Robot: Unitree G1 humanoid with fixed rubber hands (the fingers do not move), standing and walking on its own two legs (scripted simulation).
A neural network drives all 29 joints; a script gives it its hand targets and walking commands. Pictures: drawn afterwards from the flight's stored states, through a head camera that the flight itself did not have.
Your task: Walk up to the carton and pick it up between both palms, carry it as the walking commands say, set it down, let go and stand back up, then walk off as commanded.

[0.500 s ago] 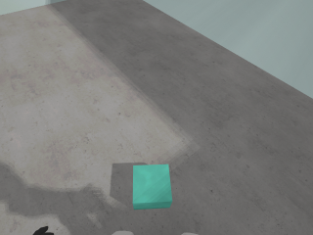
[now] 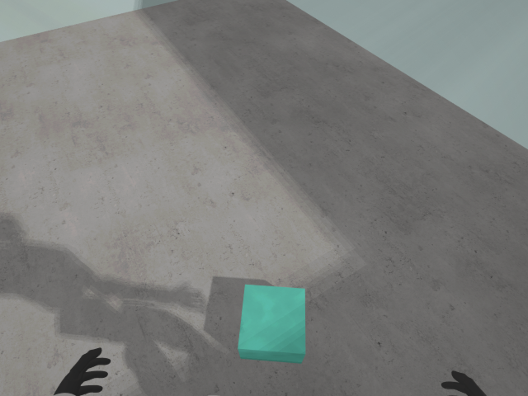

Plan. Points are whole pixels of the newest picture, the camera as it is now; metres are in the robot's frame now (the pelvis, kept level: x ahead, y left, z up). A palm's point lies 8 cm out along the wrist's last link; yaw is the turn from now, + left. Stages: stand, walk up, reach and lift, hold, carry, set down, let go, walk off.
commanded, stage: walk up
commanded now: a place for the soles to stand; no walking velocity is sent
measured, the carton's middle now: (272, 323) +0.41 +0.00 -0.70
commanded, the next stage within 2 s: none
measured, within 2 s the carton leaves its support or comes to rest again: neither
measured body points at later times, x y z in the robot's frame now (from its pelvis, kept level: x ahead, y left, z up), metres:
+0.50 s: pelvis +0.00 +0.02 +0.01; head +0.01 +0.03 +0.46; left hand +0.09 +0.34 -0.12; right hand +0.09 -0.28 -0.11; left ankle +0.01 +0.14 -0.74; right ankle -0.02 -0.10 -0.74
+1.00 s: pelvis +0.02 +0.04 +0.00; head +0.03 +0.05 +0.45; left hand +0.10 +0.37 -0.11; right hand +0.12 -0.28 -0.11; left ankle +0.01 +0.13 -0.74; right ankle -0.02 -0.10 -0.73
